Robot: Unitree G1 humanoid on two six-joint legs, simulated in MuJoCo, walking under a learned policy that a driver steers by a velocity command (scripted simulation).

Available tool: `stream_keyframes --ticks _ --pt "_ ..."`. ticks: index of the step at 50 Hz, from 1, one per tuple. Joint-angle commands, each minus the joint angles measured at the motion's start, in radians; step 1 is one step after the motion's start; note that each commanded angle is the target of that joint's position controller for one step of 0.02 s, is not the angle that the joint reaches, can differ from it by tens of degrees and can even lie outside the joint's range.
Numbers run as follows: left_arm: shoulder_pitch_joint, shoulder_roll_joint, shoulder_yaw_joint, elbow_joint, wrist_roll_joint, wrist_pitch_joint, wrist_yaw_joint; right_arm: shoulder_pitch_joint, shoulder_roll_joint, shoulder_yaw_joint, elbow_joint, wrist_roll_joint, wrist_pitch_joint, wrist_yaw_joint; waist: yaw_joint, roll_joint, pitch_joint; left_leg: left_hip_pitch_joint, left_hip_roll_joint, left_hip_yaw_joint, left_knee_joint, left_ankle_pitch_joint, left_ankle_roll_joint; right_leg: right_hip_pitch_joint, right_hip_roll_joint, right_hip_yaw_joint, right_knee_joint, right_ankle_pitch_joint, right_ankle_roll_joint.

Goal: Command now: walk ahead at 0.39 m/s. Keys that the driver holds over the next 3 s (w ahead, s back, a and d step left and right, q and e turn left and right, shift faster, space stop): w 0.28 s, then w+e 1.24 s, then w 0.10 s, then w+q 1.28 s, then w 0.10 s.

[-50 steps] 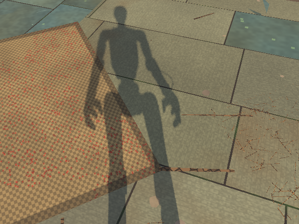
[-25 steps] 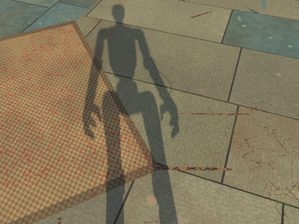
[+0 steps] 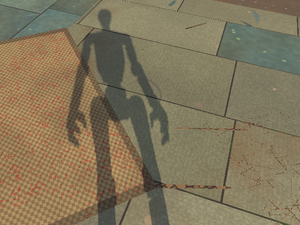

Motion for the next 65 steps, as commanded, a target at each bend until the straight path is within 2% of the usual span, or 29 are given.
stream_keyframes --ticks 1,3,6,9,14,17,19,20,21,22,23,24,25,26,28,32,36,40,43,44,45,46,47,48,49,50,53,61,65 --pt "-0.119 0.072 0.013 -0.109 0.001 -0.056 -0.012 0.087 -0.112 -0.002 -0.019 -0.006 -0.02 0.015 -0.018 0.116 0.143 0.273 0.324 -0.488 -0.38 -0.11 0.156 -0.548 -0.09 0.044 0.208 0.143 -0.04" --pt "-0.134 0.082 0.026 -0.108 0.016 -0.053 -0.021 0.096 -0.071 0.014 -0.025 -0.012 -0.009 0.015 -0.01 0.127 0.126 0.243 0.252 -0.315 -0.385 0.142 0.11 -0.469 -0.116 0.013 0.112 0.235 -0.025" --pt "-0.21 0.035 0.017 -0.138 0.022 -0.037 -0.03 0.157 -0.098 0.015 -0.019 -0.018 0.005 -0.004 -0.023 0.119 0.124 0.227 0.222 -0.209 -0.394 0.367 0.123 -0.461 -0.106 -0.037 -0.004 0.309 0.02" --pt "-0.365 0.005 -0.002 -0.2 0.02 -0.036 -0.034 0.164 -0.129 0.012 -0.035 -0.019 0.013 -0.02 -0.05 0.111 0.154 0.152 0.197 -0.146 -0.427 0.384 0.121 -0.385 -0.073 -0.074 -0.242 0.419 0.04" --pt "-0.484 0.026 -0.007 -0.258 0.01 -0.041 -0.057 0.219 -0.142 0.0 -0.021 0.001 0.017 -0.026 -0.052 0.125 0.186 0.233 0.246 -0.114 -0.426 0.43 0.119 -0.322 -0.044 -0.077 -0.42 0.467 0.004" --pt "-0.404 0.076 0.014 -0.25 0.01 -0.046 -0.07 0.177 -0.177 -0.017 -0.036 -0.008 0.029 -0.029 0.022 0.159 0.084 0.347 0.271 -0.05 -0.277 0.811 0.084 -0.176 0.007 -0.108 -0.434 0.402 -0.053" --pt "-0.13 0.144 0.057 -0.17 0.005 -0.034 -0.065 0.148 -0.177 -0.02 -0.053 -0.022 0.047 -0.03 0.16 0.171 -0.089 0.29 0.225 0.015 0.073 1.048 0.038 0.173 0.07 -0.136 -0.424 0.375 -0.109" --pt "0.032 0.204 0.077 -0.136 0.012 -0.023 -0.057 0.154 -0.153 -0.008 -0.082 -0.038 0.046 -0.03 0.204 0.066 -0.197 0.04 0.184 0.035 0.379 0.757 0.01 0.474 -0.083 0.093 -0.408 0.324 -0.167" --pt "0.095 0.259 0.085 -0.117 0.023 -0.021 -0.062 0.275 -0.001 0.034 -0.097 -0.038 0.017 -0.008 0.107 -0.22 -0.346 -0.345 -0.034 -0.023 0.757 -0.058 -0.054 0.77 -0.326 0.671 -0.573 0.031 -0.356" --pt "0.064 0.176 0.063 -0.117 0.024 -0.022 -0.059 0.188 -0.075 0.018 -0.101 -0.005 -0.025 0.005 0.141 -0.149 -0.312 -0.473 -0.019 -0.172 0.899 -0.188 -0.025 0.755 -0.318 0.797 -0.708 -0.027 -0.329" --pt "-0.025 0.145 0.054 -0.136 0.026 -0.031 -0.056 0.077 -0.129 0.005 -0.152 0.025 -0.051 0.01 0.122 -0.119 -0.15 -0.555 0.029 -0.171 0.914 -0.122 -0.003 0.623 -0.291 0.652 -0.721 0.061 -0.285" --pt "-0.112 0.123 0.046 -0.164 0.029 -0.041 -0.058 0.011 -0.151 0.002 -0.174 0.022 -0.066 0.001 0.087 0.013 -0.086 -0.508 0.078 -0.165 0.852 -0.029 0.007 0.458 -0.254 0.523 -0.739 0.204 -0.259" --pt "-0.166 0.102 0.04 -0.179 0.039 -0.049 -0.063 -0.015 -0.158 -0.01 -0.181 0.009 -0.066 -0.01 0.045 0.069 -0.039 -0.451 0.107 -0.155 0.775 0.016 0.003 0.316 -0.217 0.43 -0.754 0.324 -0.246" --pt "-0.19 0.082 0.032 -0.188 0.048 -0.052 -0.062 -0.002 -0.159 -0.017 -0.19 -0.001 -0.054 -0.016 0.007 0.058 -0.034 -0.382 0.133 -0.163 0.729 0.033 0.0 0.23 -0.187 0.371 -0.775 0.383 -0.241" --pt "-0.178 0.09 0.031 -0.189 0.037 -0.049 -0.055 0.002 -0.131 -0.02 -0.212 -0.011 -0.03 -0.023 -0.022 0.024 -0.005 -0.345 0.148 -0.153 0.628 0.023 -0.022 0.133 -0.166 0.319 -0.809 0.402 -0.248" --pt "-0.076 0.148 0.047 -0.182 0.031 -0.042 -0.017 -0.178 -0.125 -0.019 -0.29 -0.028 -0.009 -0.032 0.02 0.005 0.067 -0.387 0.127 -0.116 0.333 0.222 -0.081 0.034 -0.123 0.252 -0.848 0.349 -0.23" --pt "0.0 0.16 0.053 -0.176 0.02 -0.027 -0.003 -0.338 -0.102 -0.007 -0.344 -0.015 -0.019 -0.016 0.08 -0.023 0.062 -0.276 0.05 -0.094 0.057 0.437 -0.093 0.015 -0.081 0.216 -0.808 0.327 -0.169" --pt "0.047 0.148 0.054 -0.169 0.01 -0.012 0.003 -0.393 -0.146 -0.015 -0.384 -0.002 -0.028 -0.001 0.086 -0.032 0.042 -0.252 0.036 -0.14 -0.051 0.381 -0.086 0.156 -0.126 0.317 -0.702 0.28 -0.148" --pt "0.022 0.144 0.057 -0.193 0.02 -0.001 0.009 -0.279 -0.196 -0.035 -0.367 0.0 -0.046 0.002 0.01 -0.065 -0.007 -0.084 0.033 -0.125 -0.115 0.264 -0.039 0.194 -0.115 0.365 -0.563 0.358 -0.117" --pt "0.009 0.101 0.042 -0.212 0.027 -0.003 0.004 -0.147 -0.235 -0.051 -0.346 -0.014 -0.052 -0.004 -0.052 -0.039 -0.111 0.126 0.105 -0.174 -0.099 0.241 0.01 0.133 -0.059 0.321 -0.384 0.37 -0.088" --pt "0.034 0.042 0.025 -0.238 0.035 -0.007 0.003 0.008 -0.299 -0.068 -0.332 -0.025 -0.047 -0.013 -0.09 0.112 -0.258 0.425 0.295 -0.394 -0.099 0.155 0.084 -0.067 0.042 0.193 -0.08 0.178 -0.035" --pt "0.144 0.022 0.011 -0.272 0.006 -0.019 -0.001 0.058 -0.337 -0.079 -0.298 -0.022 -0.029 -0.005 -0.03 0.448 -0.33 0.603 0.474 -0.833 -0.201 -0.046 0.211 -0.367 0.101 0.111 0.182 -0.182 -0.004" --pt "0.134 0.133 0.033 -0.245 -0.008 -0.016 0.002 -0.003 -0.22 -0.051 -0.332 -0.015 -0.025 0.0 -0.04 0.28 -0.223 0.518 0.442 -0.79 -0.225 -0.155 0.181 -0.451 0.018 0.156 0.295 -0.127 0.005" --pt "0.042 0.164 0.043 -0.256 -0.002 -0.009 0.002 -0.047 -0.167 -0.038 -0.346 -0.013 -0.019 -0.001 -0.054 0.174 -0.111 0.395 0.391 -0.597 -0.227 -0.082 0.134 -0.458 -0.017 0.128 0.308 -0.034 0.011" --pt "0.004 0.145 0.044 -0.265 0.008 -0.005 0.004 -0.098 -0.159 -0.033 -0.348 -0.02 -0.016 0.003 -0.03 0.102 -0.049 0.274 0.342 -0.478 -0.254 0.044 0.115 -0.418 -0.05 0.108 0.277 0.039 0.02" --pt "-0.021 0.134 0.049 -0.276 0.017 -0.002 0.002 -0.123 -0.142 -0.028 -0.343 -0.024 -0.014 0.004 -0.014 0.113 -0.008 0.202 0.313 -0.402 -0.278 0.135 0.112 -0.399 -0.078 0.109 0.231 0.084 0.024" --pt "-0.031 0.074 0.044 -0.305 0.011 0.018 -0.012 -0.124 -0.147 -0.033 -0.322 -0.023 -0.021 0.005 0.008 0.142 0.019 0.113 0.272 -0.237 -0.347 0.263 0.124 -0.354 -0.114 0.071 0.176 0.147 0.035" --pt "-0.23 0.045 0.027 -0.406 0.019 0.013 -0.047 -0.077 -0.217 -0.057 -0.29 -0.013 -0.006 -0.009 -0.04 0.097 0.064 0.158 0.26 0.021 -0.38 0.421 0.115 -0.357 -0.105 -0.002 -0.204 0.455 0.038" --pt "-0.332 0.052 0.025 -0.466 0.016 0.016 -0.069 -0.021 -0.249 -0.066 -0.268 0.005 0.016 -0.011 -0.061 0.099 0.098 0.255 0.299 0.073 -0.341 0.466 0.091 -0.356 -0.083 -0.053 -0.311 0.397 0.004"
Next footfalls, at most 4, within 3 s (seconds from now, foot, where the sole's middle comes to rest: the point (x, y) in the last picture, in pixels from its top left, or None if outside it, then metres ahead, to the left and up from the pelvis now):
0.38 right None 0.39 -0.12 -0.77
0.88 left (136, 192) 0.69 0.05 -0.77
1.40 right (208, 168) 0.82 -0.32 -0.77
1.96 left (207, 114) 1.20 -0.37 -0.77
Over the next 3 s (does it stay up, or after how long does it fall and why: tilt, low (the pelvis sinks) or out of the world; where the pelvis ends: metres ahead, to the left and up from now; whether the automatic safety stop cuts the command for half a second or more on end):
stays up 1.52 -0.55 -0.02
